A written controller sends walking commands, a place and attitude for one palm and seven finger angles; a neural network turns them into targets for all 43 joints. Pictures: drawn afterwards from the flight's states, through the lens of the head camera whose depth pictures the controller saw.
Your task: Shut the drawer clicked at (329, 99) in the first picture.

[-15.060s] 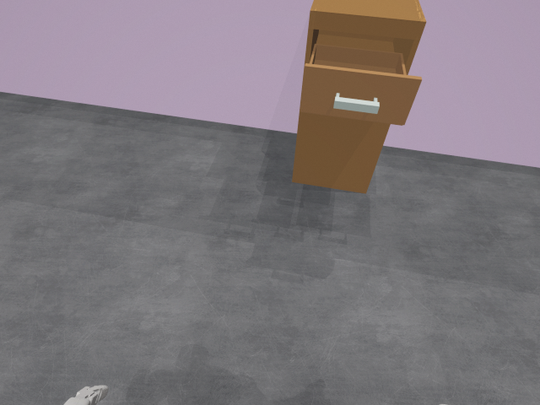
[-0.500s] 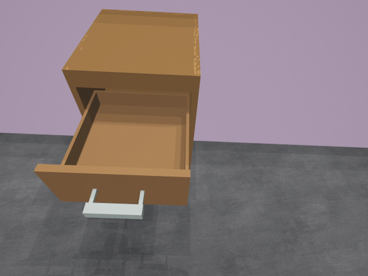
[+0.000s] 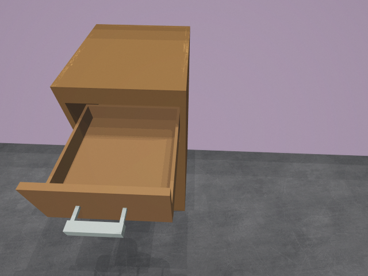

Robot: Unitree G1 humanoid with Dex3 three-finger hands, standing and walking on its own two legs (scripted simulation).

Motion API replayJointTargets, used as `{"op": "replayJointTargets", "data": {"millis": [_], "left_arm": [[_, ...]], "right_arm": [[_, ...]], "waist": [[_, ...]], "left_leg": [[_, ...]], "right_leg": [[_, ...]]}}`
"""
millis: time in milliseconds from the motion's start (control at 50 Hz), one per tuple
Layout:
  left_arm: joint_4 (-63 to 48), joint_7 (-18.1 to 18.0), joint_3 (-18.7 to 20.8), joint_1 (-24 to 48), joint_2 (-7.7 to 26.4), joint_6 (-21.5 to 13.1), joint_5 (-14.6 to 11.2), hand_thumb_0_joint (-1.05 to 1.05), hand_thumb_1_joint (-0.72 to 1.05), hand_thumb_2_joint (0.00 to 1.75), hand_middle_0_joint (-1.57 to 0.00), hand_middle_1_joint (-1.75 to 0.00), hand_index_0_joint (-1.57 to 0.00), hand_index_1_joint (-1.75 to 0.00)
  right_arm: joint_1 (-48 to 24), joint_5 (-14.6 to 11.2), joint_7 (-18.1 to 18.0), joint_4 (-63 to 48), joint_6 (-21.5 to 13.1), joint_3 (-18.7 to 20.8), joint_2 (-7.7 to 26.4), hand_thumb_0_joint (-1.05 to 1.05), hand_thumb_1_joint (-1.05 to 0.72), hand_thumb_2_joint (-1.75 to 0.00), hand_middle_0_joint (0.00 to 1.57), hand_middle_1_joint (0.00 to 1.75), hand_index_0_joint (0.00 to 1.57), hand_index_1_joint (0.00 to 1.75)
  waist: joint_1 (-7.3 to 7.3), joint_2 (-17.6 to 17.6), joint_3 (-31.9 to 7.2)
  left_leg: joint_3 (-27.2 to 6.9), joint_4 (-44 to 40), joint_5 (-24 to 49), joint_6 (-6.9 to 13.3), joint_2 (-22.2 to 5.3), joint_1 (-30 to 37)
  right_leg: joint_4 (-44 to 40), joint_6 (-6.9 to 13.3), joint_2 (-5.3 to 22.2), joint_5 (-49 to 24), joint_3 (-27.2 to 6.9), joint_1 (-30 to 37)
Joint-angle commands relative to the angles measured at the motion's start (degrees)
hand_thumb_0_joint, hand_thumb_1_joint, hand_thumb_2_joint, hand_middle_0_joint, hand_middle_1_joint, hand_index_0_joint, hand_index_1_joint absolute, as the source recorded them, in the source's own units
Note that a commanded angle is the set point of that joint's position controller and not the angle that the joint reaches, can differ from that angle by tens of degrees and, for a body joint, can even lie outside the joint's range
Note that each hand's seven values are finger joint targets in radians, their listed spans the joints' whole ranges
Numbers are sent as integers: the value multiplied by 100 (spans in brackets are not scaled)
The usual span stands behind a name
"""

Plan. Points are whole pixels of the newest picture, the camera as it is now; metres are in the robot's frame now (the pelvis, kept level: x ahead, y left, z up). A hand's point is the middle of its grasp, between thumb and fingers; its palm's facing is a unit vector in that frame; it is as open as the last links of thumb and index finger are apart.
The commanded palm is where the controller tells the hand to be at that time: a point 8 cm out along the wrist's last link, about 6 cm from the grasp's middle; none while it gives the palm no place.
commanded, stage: come to a stop and stand still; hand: left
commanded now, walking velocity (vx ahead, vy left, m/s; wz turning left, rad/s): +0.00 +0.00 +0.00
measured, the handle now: (98, 219) +0.26 +0.23 -0.07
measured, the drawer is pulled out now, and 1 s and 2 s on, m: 0.30 0.30 0.30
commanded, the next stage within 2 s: look again from close up in 0.20 s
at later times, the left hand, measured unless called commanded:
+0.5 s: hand out of the picture +0.01 +0.19 -0.18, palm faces +0.02 -0.98 -0.22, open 7.3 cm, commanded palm none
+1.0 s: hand out of the picture +0.11 +0.25 -0.09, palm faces +0.22 -0.96 -0.19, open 7.3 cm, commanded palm +0.07 +0.28 -0.06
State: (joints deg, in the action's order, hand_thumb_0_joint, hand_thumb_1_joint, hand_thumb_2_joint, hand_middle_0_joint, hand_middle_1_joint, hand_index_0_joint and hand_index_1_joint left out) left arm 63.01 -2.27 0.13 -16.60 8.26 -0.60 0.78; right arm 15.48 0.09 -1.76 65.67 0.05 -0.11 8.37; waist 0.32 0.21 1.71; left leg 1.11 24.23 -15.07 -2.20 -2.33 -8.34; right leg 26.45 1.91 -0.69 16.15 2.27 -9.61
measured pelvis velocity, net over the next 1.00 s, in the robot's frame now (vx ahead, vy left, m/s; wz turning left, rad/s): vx -0.02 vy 0.05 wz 0.00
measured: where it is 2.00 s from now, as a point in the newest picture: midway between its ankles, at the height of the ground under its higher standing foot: outside the picture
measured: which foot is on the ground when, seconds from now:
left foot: down 0.00-1.00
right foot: down 0.00-1.00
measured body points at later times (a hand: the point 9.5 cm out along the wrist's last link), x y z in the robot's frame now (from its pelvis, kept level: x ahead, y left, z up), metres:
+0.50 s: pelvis -0.01 +0.01 -0.01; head +0.00 +0.01 +0.44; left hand +0.01 +0.24 -0.16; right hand +0.01 -0.22 -0.16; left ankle -0.02 +0.14 -0.74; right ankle -0.02 -0.09 -0.74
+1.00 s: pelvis -0.02 +0.05 -0.01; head -0.01 +0.06 +0.44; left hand +0.09 +0.30 -0.08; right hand +0.04 -0.18 -0.14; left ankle -0.02 +0.15 -0.74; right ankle -0.02 -0.09 -0.74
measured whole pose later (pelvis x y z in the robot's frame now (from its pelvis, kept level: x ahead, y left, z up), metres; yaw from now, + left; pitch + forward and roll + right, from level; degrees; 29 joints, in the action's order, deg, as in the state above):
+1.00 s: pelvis -0.02 +0.05 -0.01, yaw +0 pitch +0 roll +1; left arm 16.8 -6.0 1.8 -28.1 11.0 1.0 -6.1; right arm 19.1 -1.6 -2.9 52.9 -11.4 -0.6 10.2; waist -0.2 -1.7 -0.5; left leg 2.8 29.1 -16.3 2.0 2.3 -12.9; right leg 32.2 0.1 4.1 17.2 0.9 -14.6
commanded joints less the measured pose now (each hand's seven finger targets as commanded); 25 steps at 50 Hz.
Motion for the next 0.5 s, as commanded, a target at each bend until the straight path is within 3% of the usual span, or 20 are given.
{"op": "replayJointTargets", "data": {"millis": [0, 120, 200, 220, 240, 260, 300, 340, 380, 440, 480], "left_arm": [[-74, -51, 121, -535, 605, -91, 6, 0, 90, 90, -20, -30, -20, -30], [-52, -34, 103, -506, 561, -54, 5, 0, 90, 90, -20, -30, -20, -30], [-39, -35, 114, -557, 529, -67, 9, 0, 90, 90, -20, -30, -20, -30], [-438, 0, -22, -123, 1369, -169, -14, 0, 90, 90, -20, -30, -20, -30], [-469, -40, 93, -234, 979, -165, -35, 0, 90, 90, -20, -30, -20, -30], [-467, -50, 115, -235, 989, -218, -6, 0, 90, 90, -20, -30, -20, -30], [-436, -73, 67, -294, 951, -222, -1, 0, 90, 90, -20, -30, -20, -30], [-501, -89, 50, -172, 885, -200, 5, 0, 90, 90, -20, -30, -20, -30], [-531, -90, 57, -53, 826, -187, -6, 0, 90, 90, -20, -30, -20, -30], [-566, -82, 27, -66, 753, -152, -11, 0, 90, 90, -20, -30, -20, -30], [-517, -81, 28, -183, 763, -138, -15, 0, 90, 90, -20, -30, -20, -30]], "right_arm": [[392, 10, -47, -79, -61, 75, 432, 0, -90, -90, 20, 30, 20, 30], [486, 14, -55, -2, -40, 61, 382, 0, -90, -90, 20, 30, 20, 30], [577, 15, -58, 10, -52, 62, 359, 0, -90, -90, 20, 30, 20, 30], [-15, 133, 13, -629, -18, 109, 913, 0, -90, -90, 20, 30, 20, 30], [23, 144, 14, -763, -64, 231, 652, 0, -90, -90, 20, 30, 20, 30], [77, 152, 3, -755, -71, 228, 571, 0, -90, -90, 20, 30, 20, 30], [344, 96, 34, -731, -15, 207, 412, 0, -90, -90, 20, 30, 20, 30], [426, 107, 61, -730, -35, 201, 445, 0, -90, -90, 20, 30, 20, 30], [455, 86, 43, -697, -66, 205, 492, 0, -90, -90, 20, 30, 20, 30], [378, 91, 35, -649, -124, 182, 614, 0, -90, -90, 20, 30, 20, 30], [245, 69, 20, -666, -118, 182, 637, 0, -90, -90, 20, 30, 20, 30]], "waist": [[-55, -46, -42], [-44, 41, 284], [-31, -117, 194], [106, 282, 1107], [-67, 391, 667], [43, 208, 341], [59, -671, -147], [105, -879, -307], [158, -606, -157], [42, -1, -9], [-23, 81, 119]], "left_leg": [[-199, -175, 1502, 233, -360, 131], [-183, -313, 1098, 242, -358, 92], [-199, -303, 1034, 240, -351, 89], [-343, -205, 960, 294, -79, -178], [-232, 236, 261, 243, -221, -468], [-263, 483, 242, 269, -102, -501], [-175, 901, -84, 201, 40, -532], [-119, 832, -17, 220, 12, -498], [-194, 607, 325, 250, -84, -360], [-330, 328, 1200, 321, -293, -323], [-406, 260, 1285, 344, -310, -438]], "right_leg": [[-518, 19, 753, -2445, -545, 98], [-752, 28, 657, -1629, -562, -146], [-795, 32, 659, -1498, -592, -103], [-572, 74, 372, -784, -616, -854], [-642, 28, 699, 192, -909, -898], [-811, 74, 840, -76, -1214, -788], [-1166, 175, 1127, 272, -1462, -492], [-960, 275, 1080, -130, -1286, -333], [-729, 211, 941, -482, -970, -528], [-246, 58, 670, -1269, -577, -425], [-231, 24, 654, -1250, -543, -402]]}}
